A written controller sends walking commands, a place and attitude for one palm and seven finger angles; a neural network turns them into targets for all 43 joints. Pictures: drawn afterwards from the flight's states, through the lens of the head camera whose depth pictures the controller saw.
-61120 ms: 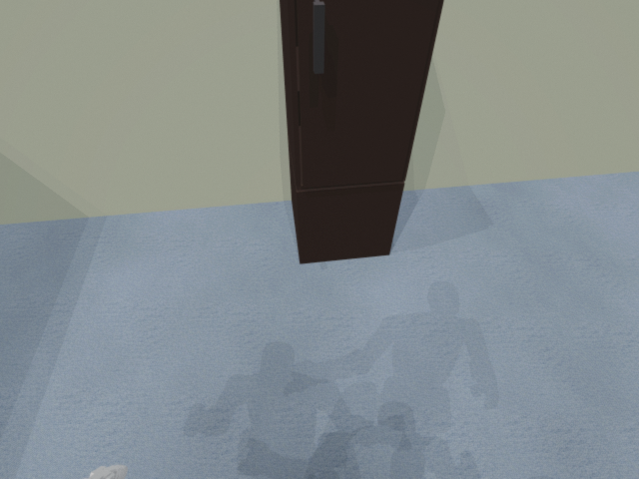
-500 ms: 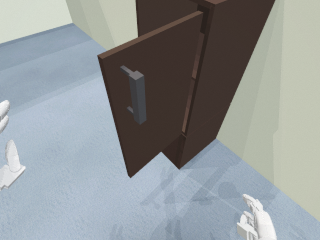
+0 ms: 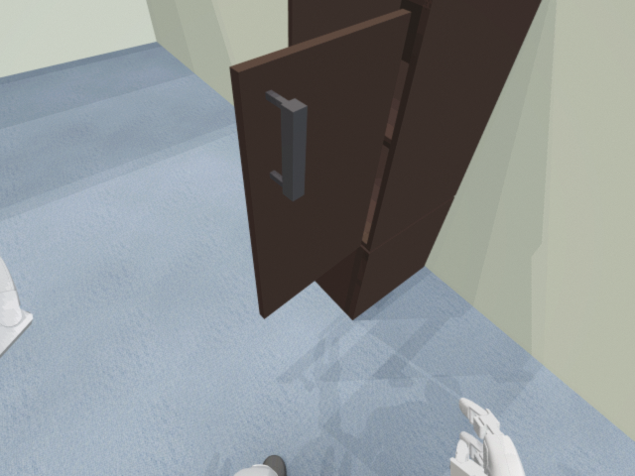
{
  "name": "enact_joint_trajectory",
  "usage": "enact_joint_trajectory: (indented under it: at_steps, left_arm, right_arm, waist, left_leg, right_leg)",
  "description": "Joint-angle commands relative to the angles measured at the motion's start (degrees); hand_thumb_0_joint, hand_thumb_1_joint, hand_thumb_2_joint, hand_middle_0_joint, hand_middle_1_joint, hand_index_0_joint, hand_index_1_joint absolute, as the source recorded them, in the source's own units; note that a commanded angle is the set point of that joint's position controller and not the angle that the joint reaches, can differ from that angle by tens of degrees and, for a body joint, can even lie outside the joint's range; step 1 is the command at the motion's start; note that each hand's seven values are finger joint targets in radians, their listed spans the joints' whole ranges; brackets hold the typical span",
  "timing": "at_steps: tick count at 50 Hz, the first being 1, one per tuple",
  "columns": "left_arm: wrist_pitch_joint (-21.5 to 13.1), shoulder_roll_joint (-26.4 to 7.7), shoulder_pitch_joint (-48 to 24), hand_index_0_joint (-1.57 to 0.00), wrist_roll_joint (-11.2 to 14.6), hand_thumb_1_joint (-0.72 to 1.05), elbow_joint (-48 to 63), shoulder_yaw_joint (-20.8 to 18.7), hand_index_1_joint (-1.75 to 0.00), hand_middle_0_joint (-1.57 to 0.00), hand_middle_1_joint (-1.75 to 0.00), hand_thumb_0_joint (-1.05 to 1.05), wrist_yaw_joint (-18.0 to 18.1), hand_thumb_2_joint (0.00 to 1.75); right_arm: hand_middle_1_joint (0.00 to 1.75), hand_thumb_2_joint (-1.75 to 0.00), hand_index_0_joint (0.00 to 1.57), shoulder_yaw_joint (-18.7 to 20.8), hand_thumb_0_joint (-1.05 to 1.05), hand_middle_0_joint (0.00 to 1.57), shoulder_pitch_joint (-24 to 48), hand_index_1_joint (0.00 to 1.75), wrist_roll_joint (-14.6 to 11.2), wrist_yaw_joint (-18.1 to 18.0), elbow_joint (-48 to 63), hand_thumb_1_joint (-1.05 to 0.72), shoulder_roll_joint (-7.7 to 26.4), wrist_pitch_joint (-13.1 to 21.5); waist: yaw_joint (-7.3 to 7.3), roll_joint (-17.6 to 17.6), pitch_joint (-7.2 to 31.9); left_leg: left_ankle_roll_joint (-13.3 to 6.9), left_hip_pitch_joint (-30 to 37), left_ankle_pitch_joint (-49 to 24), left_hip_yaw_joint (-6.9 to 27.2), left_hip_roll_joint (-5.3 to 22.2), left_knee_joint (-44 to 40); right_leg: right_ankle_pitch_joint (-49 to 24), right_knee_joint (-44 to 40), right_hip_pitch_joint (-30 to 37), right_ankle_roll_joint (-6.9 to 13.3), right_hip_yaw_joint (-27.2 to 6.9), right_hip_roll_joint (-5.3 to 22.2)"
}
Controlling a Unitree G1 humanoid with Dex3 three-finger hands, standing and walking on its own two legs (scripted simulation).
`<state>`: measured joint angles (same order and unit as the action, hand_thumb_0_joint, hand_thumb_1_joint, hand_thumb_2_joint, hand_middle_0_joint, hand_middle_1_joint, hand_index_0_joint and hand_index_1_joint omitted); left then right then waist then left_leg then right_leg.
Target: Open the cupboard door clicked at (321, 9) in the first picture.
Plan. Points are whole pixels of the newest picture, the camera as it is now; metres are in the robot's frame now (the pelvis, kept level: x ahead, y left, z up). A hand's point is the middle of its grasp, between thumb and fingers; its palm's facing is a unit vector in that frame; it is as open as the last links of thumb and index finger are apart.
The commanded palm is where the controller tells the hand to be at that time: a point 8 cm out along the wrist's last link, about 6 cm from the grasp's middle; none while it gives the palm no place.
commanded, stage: stop stepping back and stand still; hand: left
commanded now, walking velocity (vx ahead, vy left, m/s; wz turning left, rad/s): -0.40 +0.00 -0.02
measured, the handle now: (283, 147) +0.51 +0.09 +0.14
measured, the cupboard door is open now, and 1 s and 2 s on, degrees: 94 94 94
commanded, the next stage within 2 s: let the arm hang, fingers relaxed in 0.84 s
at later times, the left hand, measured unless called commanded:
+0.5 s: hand out of the picture +0.10 +0.27 +0.18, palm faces +0.40 -0.78 -0.49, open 7.4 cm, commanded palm +0.05 +0.31 +0.19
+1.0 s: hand out of the picture +0.11 +0.27 +0.12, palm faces +0.32 -0.80 -0.51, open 7.4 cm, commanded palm none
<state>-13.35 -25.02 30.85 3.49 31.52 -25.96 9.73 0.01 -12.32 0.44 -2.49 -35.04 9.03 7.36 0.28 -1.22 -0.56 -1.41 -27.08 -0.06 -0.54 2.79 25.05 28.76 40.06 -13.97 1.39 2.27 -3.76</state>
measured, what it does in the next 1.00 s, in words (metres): walks backwards: right foot, then left foot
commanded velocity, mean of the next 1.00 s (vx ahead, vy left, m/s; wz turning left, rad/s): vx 0.08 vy -0.01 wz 0.00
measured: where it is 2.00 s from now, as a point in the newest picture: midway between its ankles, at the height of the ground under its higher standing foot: outside the picture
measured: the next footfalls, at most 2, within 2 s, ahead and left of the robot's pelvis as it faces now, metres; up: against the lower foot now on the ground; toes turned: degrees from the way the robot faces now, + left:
right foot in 0.02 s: -0.07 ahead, -0.08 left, +0.00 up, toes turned -2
left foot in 0.22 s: +0.03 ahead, +0.10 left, +0.00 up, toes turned +0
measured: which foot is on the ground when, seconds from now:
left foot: down 0.00-0.02, up 0.04-0.20, down 0.22-0.50, up 0.52-0.66, down 0.68-1.00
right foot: up 0.00-0.00, down 0.02-1.00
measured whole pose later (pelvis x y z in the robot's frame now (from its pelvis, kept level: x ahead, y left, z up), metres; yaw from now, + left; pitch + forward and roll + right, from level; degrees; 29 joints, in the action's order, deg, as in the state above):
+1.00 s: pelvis -0.10 +0.02 +0.00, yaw +1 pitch +0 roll -1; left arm -10.0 -22.1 25.4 -1.0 13.4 -16.7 4.7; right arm 1.5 -13.6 0.5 -0.4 -41.6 13.7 6.8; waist 0.1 -3.4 1.8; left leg -0.7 -20.4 15.0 -0.4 0.8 37.3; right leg 18.4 32.4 -14.3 2.7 4.5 -1.6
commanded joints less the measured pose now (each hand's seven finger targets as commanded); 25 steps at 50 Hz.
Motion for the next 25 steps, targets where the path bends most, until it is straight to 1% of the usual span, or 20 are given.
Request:
enact_joint_trajectory:
  at_steps: [1, 2, 3, 5, 6, 8, 9, 10, 11, 12, 13, 14, 16, 17, 19, 21, 22, 23, 24, 25]
  left_arm:
    - [-3.99, -12.05, -3.18, -0.20, 0.19, 0.90, 11.99, -5.25, -0.30, -0.20, -0.30, 0.00, -0.45, 0.90]
    - [-4.59, -14.16, -5.94, -0.20, 0.01, 0.90, 12.14, -7.24, -0.30, -0.20, -0.30, 0.00, 0.17, 0.90]
    - [-2.60, -10.28, -4.41, -0.20, -0.47, 0.90, 6.12, -4.63, -0.30, -0.20, -0.30, 0.00, -0.49, 0.90]
    - [-1.24, -9.87, -2.96, -0.20, -1.27, 0.90, 6.93, -5.01, -0.30, -0.20, -0.30, 0.00, -0.89, 0.90]
    - [-0.68, -9.20, -1.31, -0.20, -1.34, 0.90, 6.13, -5.23, -0.30, -0.20, -0.30, 0.00, -0.74, 0.90]
    - [-0.51, -9.21, -0.79, -0.20, -1.14, 0.90, 8.38, -5.85, -0.30, -0.20, -0.30, 0.00, -0.34, 0.90]
    - [-0.47, -9.98, -1.33, -0.20, -0.93, 0.90, 10.35, -5.95, -0.30, -0.20, -0.30, 0.00, -0.27, 0.90]
    - [-0.96, -10.08, -0.99, -0.20, -0.58, 0.90, 12.82, -6.16, -0.30, -0.20, -0.30, 0.00, -0.08, 0.90]
    - [-1.54, -10.50, 0.20, -0.20, -0.63, 0.90, 14.20, -6.54, -0.30, -0.20, -0.30, 0.00, -0.02, 0.90]
    - [-1.98, -10.28, 0.88, -0.20, -0.42, 0.90, 13.65, -6.16, -0.30, -0.20, -0.30, 0.00, -0.24, 0.90]
    - [-2.00, -10.89, 1.52, -0.20, -0.25, 0.90, 14.26, -7.12, -0.30, -0.20, -0.30, 0.00, -0.29, 0.90]
    - [-2.40, -11.73, 0.50, -0.20, -0.40, 0.90, 16.13, -8.08, -0.30, -0.20, -0.30, 0.00, -0.51, 0.90]
    - [-2.09, -8.80, 3.16, -0.20, -1.04, 0.90, 13.79, -5.98, -0.30, -0.20, -0.30, 0.00, 0.05, 0.90]
    - [-1.24, -7.30, 4.23, -0.20, -1.12, 0.90, 11.77, -4.73, -0.30, -0.20, -0.30, 0.00, 0.15, 0.90]
    - [-0.67, -7.86, 3.55, -0.20, -1.37, 0.90, 10.05, -4.92, -0.30, -0.20, -0.30, 0.00, 0.30, 0.90]
    - [-0.18, -7.39, 2.18, -0.20, -1.69, 0.90, 6.81, -3.54, -0.30, -0.20, -0.30, 0.00, 0.13, 0.90]
    - [-0.11, -8.17, 0.32, -0.20, -1.76, 0.90, 6.95, -3.47, -0.30, -0.20, -0.30, 0.00, -0.03, 0.90]
    - [-0.02, -8.79, -0.99, -0.20, -1.54, 0.90, 6.38, -3.68, -0.30, -0.20, -0.30, 0.00, -0.22, 0.90]
    - [-0.15, -9.91, -2.09, -0.20, -1.23, 0.90, 6.71, -4.55, -0.30, -0.20, -0.30, 0.00, -0.27, 0.90]
    - [0.23, -9.52, -4.46, -0.20, -0.82, 0.90, 8.29, -3.89, -0.30, -0.20, -0.30, 0.00, -0.15, 0.90]
  right_arm:
    - [0.30, -0.90, 0.20, 2.84, 0.00, 0.20, 6.07, 0.30, -0.37, -0.75, 6.79, -0.90, 8.20, 1.56]
    - [0.30, -0.90, 0.20, 1.90, 0.00, 0.20, 7.32, 0.30, 0.72, -1.17, 6.86, -0.90, 7.53, 1.85]
    - [0.30, -0.90, 0.20, 2.55, 0.00, 0.20, 5.94, 0.30, -0.21, -1.39, 5.69, -0.90, 7.36, 1.46]
    - [0.30, -0.90, 0.20, 2.04, 0.00, 0.20, 8.02, 0.30, -0.58, -2.14, 7.60, -0.90, 6.33, 0.37]
    - [0.30, -0.90, 0.20, 1.34, 0.00, 0.20, 8.81, 0.30, -0.64, -2.76, 8.26, -0.90, 6.31, -0.01]
    - [0.30, -0.90, 0.20, 0.88, 0.00, 0.20, 7.49, 0.30, -0.56, -3.47, 8.69, -0.90, 7.35, -0.06]
    - [0.30, -0.90, 0.20, 1.36, 0.00, 0.20, 7.07, 0.30, -0.62, -3.91, 8.91, -0.90, 8.14, 0.22]
    - [0.30, -0.90, 0.20, 2.02, 0.00, 0.20, 6.12, 0.30, -0.70, -3.81, 9.81, -0.90, 10.04, 0.90]
    - [0.30, -0.90, 0.20, 2.69, 0.00, 0.20, 5.47, 0.30, -0.87, -3.24, 10.48, -0.90, 10.71, 1.68]
    - [0.30, -0.90, 0.20, 3.14, 0.00, 0.20, 4.80, 0.30, -1.21, -2.56, 10.65, -0.90, 11.21, 2.62]
    - [0.30, -0.90, 0.20, 2.57, 0.00, 0.20, 4.56, 0.30, -0.36, -2.43, 10.26, -0.90, 9.60, 3.28]
    - [0.30, -0.90, 0.20, 2.50, 0.00, 0.20, 5.09, 0.30, 0.46, -2.29, 9.58, -0.90, 9.51, 4.22]
    - [0.30, -0.90, 0.20, 2.36, 0.00, 0.20, 3.68, 0.30, 0.06, -1.71, 8.65, -0.90, 9.33, 4.63]
    - [0.30, -0.90, 0.20, 2.46, 0.00, 0.20, 4.27, 0.30, -0.36, -1.51, 8.65, -0.90, 9.75, 4.29]
    - [0.30, -0.90, 0.20, 2.42, 0.00, 0.20, 5.91, 0.30, -0.43, -1.83, 9.15, -0.90, 10.33, 3.51]
    - [0.30, -0.90, 0.20, 2.53, 0.00, 0.20, 5.99, 0.30, -0.39, -2.36, 8.74, -0.90, 10.28, 2.17]
    - [0.30, -0.90, 0.20, 2.73, 0.00, 0.20, 5.92, 0.30, -0.27, -2.54, 8.68, -0.90, 10.08, 1.56]
    - [0.30, -0.90, 0.20, 2.98, 0.00, 0.20, 5.59, 0.30, 0.00, -2.67, 8.46, -0.90, 9.98, 1.05]
    - [0.30, -0.90, 0.20, 3.28, 0.00, 0.20, 5.38, 0.30, 0.26, -2.58, 8.02, -0.90, 10.11, 0.79]
    - [0.30, -0.90, 0.20, 3.46, 0.00, 0.20, 5.54, 0.30, -0.27, -2.66, 7.48, -0.90, 10.05, 0.80]
  waist:
    - [0.02, 9.32, 4.95]
    - [0.85, 8.91, 4.05]
    - [0.05, 14.47, 7.22]
    - [-0.27, 12.40, 5.85]
    - [-0.11, 10.63, 5.07]
    - [-0.76, 5.13, 6.97]
    - [-1.08, 2.89, 7.82]
    - [-0.03, -3.94, 9.31]
    - [1.25, -8.17, 11.97]
    - [1.12, -7.40, 12.34]
    - [0.05, -15.80, 10.66]
    - [0.27, -18.44, 8.83]
    - [-0.49, -10.79, 6.79]
    - [-0.64, -9.32, 5.16]
    - [-0.56, -11.35, 2.94]
    - [-0.97, -10.03, 1.72]
    - [-1.07, -5.93, 2.38]
    - [-1.36, -0.55, 2.94]
    - [-1.30, 5.59, 4.47]
    - [-0.59, 11.45, 3.13]
  left_leg:
    - [4.71, 12.94, 18.49, -0.93, -2.22, 19.21]
    - [4.63, 6.38, 25.41, -0.46, -3.09, 29.28]
    - [3.76, 2.61, 25.38, 2.27, -3.10, 35.33]
    - [3.69, 0.82, 24.75, 0.64, -2.15, 30.68]
    - [2.96, 2.64, 23.52, -0.37, -1.83, 23.35]
    - [1.89, 9.00, 14.98, -1.97, -3.05, 6.81]
    - [1.72, 14.08, 6.46, -2.35, -2.37, -2.35]
    - [0.25, 18.10, -8.17, 3.36, 3.51, -6.18]
    - [-1.62, 23.65, -15.71, 8.08, 8.55, -4.76]
    - [-2.53, 25.94, -14.27, 10.34, 10.43, -5.98]
    - [-2.14, 22.58, -6.77, 15.53, 10.58, -11.11]
    - [-1.89, 18.84, 3.26, 18.13, 11.35, -14.64]
    - [-3.82, 14.97, 14.41, 15.11, 11.04, -14.70]
    - [-3.17, 11.40, 23.04, 12.45, 9.63, -16.85]
    - [-0.80, 4.79, 34.75, 9.74, 7.51, -20.02]
    - [1.12, 2.05, 36.01, 6.28, 4.82, -16.82]
    - [1.52, 3.65, 32.51, 4.44, 2.38, -11.08]
    - [1.80, 6.73, 27.06, 1.93, -0.01, -1.73]
    - [1.86, 10.68, 21.37, 0.31, -1.68, 10.79]
    - [1.64, 7.11, 19.60, 0.52, -2.69, 20.73]
  right_leg:
    - [-12.39, -32.39, -11.60, 7.36, -21.68, 20.80]
    - [-35.45, -28.39, -9.84, 9.42, -20.03, 25.17]
    - [-41.16, -23.41, -6.60, 7.99, -14.52, 22.59]
    - [-57.38, -17.11, 0.14, 6.54, -10.06, 19.17]
    - [-58.52, -15.64, 1.90, 5.57, -8.90, 17.97]
    - [-53.53, -13.43, 4.48, 3.40, -7.71, 14.91]
    - [-47.83, -11.24, 4.81, 1.11, -5.53, 12.69]
    - [-35.63, -8.40, 4.32, -1.39, -4.03, 8.38]
    - [-18.88, -7.64, 0.42, -2.21, -3.45, 5.46]
    - [-7.12, -6.51, -2.33, -2.06, -3.19, 3.11]
    - [-2.14, -2.15, -3.67, -2.33, -1.85, 1.65]
    - [-1.56, 1.96, -2.91, -2.02, -3.29, 2.23]
    - [-4.10, -0.23, -0.67, -1.90, -3.46, 2.96]
    - [-4.21, -2.71, 1.71, -1.87, -1.52, 2.30]
    - [-4.82, -9.34, 7.61, -1.32, 2.01, 0.89]
    - [-5.05, -16.54, 11.43, -0.15, 2.81, 0.75]
    - [-4.67, -21.23, 10.55, 1.13, 0.25, 2.49]
    - [-2.67, -24.31, 5.85, 3.74, -6.06, 6.90]
    - [4.73, -29.09, -1.67, 6.88, -16.00, 14.35]
    - [9.01, -31.42, -4.21, 9.71, -23.27, 19.32]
